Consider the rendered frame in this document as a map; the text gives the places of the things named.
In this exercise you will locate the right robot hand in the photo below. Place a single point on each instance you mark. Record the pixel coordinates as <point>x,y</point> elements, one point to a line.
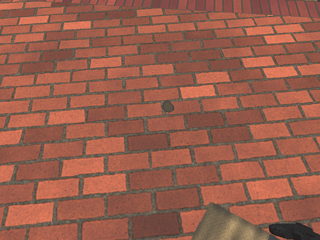
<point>292,231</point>

